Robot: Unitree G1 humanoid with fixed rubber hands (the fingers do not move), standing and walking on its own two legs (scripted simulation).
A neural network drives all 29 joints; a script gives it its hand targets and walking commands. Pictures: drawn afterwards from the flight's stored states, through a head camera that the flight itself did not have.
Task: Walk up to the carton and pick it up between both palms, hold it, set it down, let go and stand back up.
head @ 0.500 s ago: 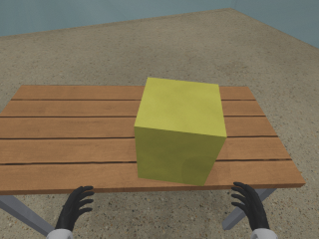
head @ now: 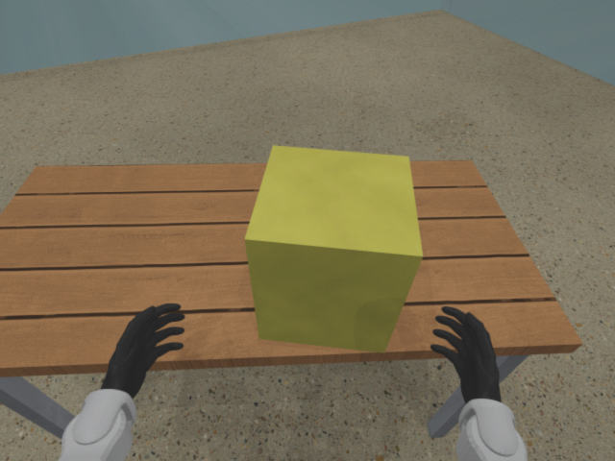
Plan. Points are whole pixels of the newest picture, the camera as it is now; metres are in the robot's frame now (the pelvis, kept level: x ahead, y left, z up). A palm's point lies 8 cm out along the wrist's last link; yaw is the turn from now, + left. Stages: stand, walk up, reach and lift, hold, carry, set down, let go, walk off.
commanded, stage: reach and lift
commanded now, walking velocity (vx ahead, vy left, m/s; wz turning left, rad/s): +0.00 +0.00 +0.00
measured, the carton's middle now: (330, 252) +0.42 -0.01 +0.02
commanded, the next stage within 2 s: none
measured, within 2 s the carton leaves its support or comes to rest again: neither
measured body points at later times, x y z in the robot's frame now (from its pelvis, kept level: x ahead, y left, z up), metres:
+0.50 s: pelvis -0.01 +0.00 +0.00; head +0.00 +0.02 +0.45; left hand +0.31 +0.23 +0.09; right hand +0.28 -0.20 +0.09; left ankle -0.01 +0.12 -0.75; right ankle -0.03 -0.11 -0.75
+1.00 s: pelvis -0.02 +0.00 +0.00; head -0.02 +0.02 +0.45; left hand +0.38 +0.22 +0.16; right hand +0.35 -0.20 +0.14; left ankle -0.01 +0.12 -0.75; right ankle -0.03 -0.11 -0.75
